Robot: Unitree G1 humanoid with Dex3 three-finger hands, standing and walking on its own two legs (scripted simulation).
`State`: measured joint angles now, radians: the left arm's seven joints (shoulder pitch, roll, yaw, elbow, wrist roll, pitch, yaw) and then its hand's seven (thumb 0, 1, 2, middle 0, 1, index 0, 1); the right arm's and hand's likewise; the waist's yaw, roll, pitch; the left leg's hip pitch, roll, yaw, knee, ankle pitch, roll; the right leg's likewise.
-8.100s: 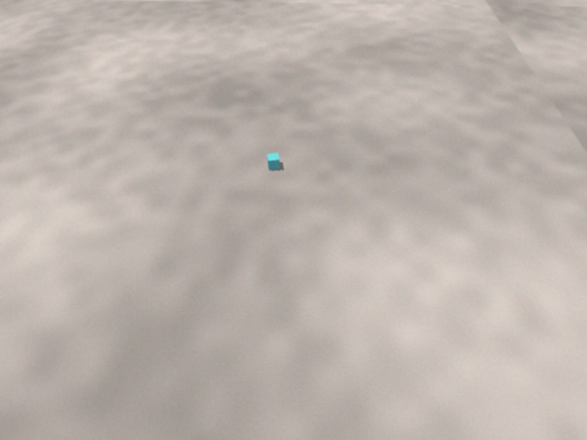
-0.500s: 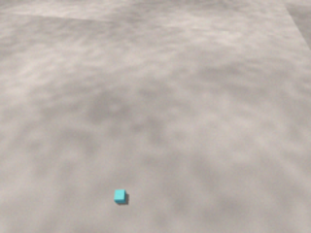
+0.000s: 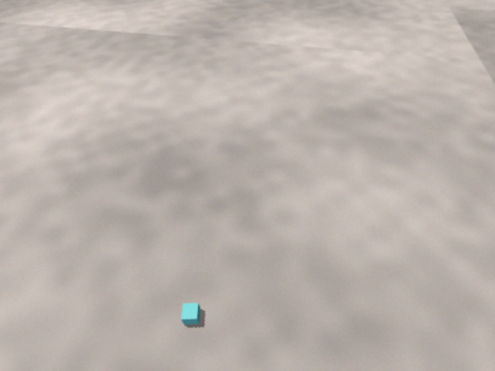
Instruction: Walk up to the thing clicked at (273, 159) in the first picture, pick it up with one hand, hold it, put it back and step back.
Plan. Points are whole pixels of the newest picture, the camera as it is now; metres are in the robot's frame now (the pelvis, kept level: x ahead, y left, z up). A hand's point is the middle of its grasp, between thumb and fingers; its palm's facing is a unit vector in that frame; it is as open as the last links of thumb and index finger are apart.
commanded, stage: stand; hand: left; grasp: from above
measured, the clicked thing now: (191, 313) +0.47 +0.28 -0.75
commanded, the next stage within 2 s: rise first in 0.58 s
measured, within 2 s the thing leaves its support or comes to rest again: neither
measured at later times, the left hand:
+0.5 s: hand out of the picture +0.07 +0.25 -0.16, palm faces -0.03 -0.94 -0.34, open 7.4 cm
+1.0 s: hand out of the picture +0.15 +0.25 -0.17, palm faces -0.04 -0.93 -0.36, open 10.1 cm
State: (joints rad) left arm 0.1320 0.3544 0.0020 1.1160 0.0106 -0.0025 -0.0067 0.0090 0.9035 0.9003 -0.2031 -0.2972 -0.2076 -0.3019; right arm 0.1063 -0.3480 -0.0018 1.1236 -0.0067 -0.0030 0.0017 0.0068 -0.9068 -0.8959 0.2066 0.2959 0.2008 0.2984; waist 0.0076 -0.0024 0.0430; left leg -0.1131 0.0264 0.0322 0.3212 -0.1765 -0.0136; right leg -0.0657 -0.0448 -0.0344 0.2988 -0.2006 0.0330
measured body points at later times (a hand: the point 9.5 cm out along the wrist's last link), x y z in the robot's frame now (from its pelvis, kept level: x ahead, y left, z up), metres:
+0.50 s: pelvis +0.00 +0.00 +0.00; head +0.01 +0.00 +0.45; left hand +0.07 +0.30 -0.13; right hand +0.08 -0.30 -0.13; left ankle +0.00 +0.13 -0.75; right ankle -0.02 -0.14 -0.75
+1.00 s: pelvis -0.01 +0.00 -0.02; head +0.05 +0.01 +0.42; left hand +0.15 +0.30 -0.15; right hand +0.08 -0.26 -0.14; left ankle +0.00 +0.13 -0.75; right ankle -0.02 -0.14 -0.75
